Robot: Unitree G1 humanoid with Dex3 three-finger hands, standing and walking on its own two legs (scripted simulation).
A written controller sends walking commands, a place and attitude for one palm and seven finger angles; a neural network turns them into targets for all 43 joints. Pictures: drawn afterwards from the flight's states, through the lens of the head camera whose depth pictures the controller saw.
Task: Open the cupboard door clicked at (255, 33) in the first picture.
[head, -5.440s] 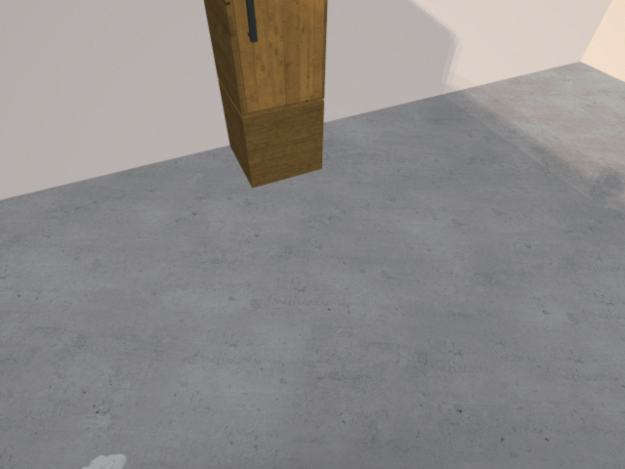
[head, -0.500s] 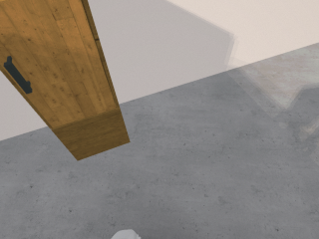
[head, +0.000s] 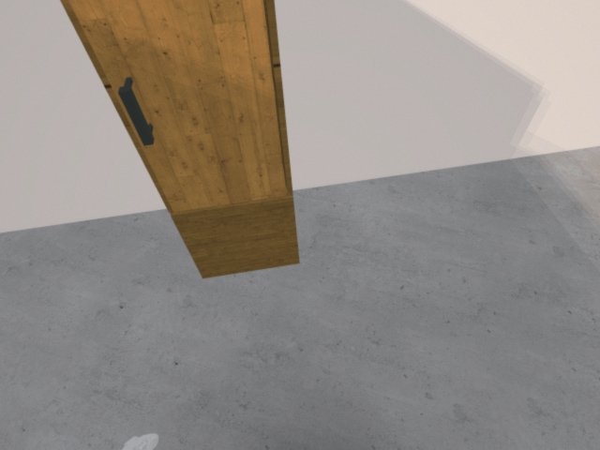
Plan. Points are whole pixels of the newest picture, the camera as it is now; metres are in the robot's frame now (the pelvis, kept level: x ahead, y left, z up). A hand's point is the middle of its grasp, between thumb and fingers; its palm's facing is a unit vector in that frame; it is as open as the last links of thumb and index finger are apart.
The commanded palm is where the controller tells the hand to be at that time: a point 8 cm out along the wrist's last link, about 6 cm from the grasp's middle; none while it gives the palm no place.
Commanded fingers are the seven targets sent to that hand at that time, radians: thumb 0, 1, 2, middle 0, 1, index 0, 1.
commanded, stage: turn to face it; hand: left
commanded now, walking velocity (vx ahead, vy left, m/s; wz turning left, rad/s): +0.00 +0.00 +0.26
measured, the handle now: (138, 111) +0.75 +0.40 +0.03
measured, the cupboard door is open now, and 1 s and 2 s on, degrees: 0 0 0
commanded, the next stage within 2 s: take the last steps up to it in 0.08 s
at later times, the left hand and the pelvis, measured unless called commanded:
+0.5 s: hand out of the picture -0.06 +0.23 -0.17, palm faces +0.22 -0.95 -0.22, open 7.4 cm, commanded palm none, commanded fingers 0.00 0.90 0.90 -0.20 -0.30 -0.20 -0.30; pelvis +0.00 +0.04 +0.01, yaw +8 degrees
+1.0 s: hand (185, 385) +0.24 +0.22 -0.16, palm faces +0.14 -0.97 -0.19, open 7.4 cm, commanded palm none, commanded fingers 0.00 0.90 0.90 -0.20 -0.30 -0.20 -0.30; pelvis +0.15 +0.04 -0.01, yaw +9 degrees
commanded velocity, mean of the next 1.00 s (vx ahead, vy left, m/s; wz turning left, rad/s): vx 0.24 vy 0.02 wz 0.07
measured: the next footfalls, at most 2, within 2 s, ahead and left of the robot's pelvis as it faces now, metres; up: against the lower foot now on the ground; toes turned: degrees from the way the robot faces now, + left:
left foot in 0.44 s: +0.00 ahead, +0.15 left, +0.00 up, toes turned +14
right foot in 0.94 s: +0.27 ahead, -0.04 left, +0.00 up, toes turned +0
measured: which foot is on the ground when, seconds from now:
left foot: up 0.00-0.42, down 0.44-0.96, up 0.98-1.00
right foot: down 0.00-0.44, up 0.46-0.92, down 0.94-1.00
